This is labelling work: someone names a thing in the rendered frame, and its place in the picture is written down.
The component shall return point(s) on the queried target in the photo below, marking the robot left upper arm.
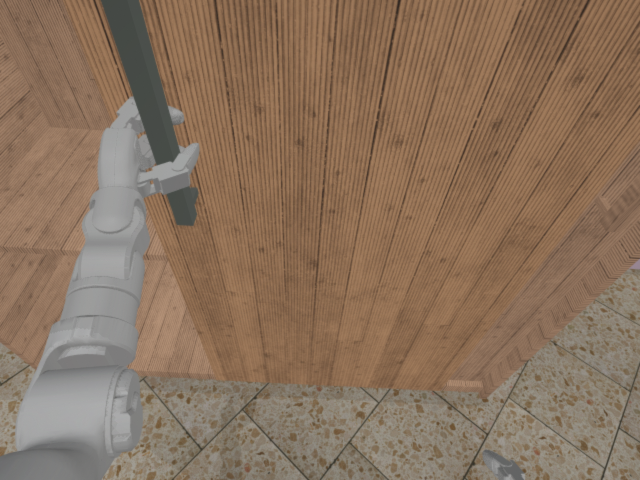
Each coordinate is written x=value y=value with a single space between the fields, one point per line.
x=75 y=423

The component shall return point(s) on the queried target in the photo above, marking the handle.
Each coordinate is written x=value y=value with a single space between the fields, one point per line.
x=624 y=210
x=130 y=34

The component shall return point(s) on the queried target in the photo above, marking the right robot hand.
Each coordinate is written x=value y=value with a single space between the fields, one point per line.
x=501 y=467

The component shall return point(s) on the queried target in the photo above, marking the left robot forearm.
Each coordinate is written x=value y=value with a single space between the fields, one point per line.
x=97 y=325

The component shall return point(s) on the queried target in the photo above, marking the wardrobe door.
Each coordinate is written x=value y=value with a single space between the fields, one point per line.
x=377 y=179
x=580 y=249

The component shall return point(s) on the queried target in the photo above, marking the left robot hand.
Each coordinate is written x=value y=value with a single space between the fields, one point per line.
x=122 y=156

